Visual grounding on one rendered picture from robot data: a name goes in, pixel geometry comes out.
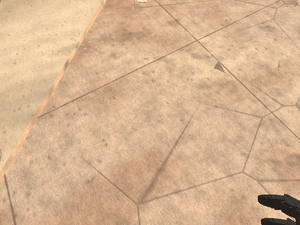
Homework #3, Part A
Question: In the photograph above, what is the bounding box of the robot right hand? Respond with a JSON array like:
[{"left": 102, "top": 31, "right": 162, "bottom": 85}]
[{"left": 258, "top": 194, "right": 300, "bottom": 225}]

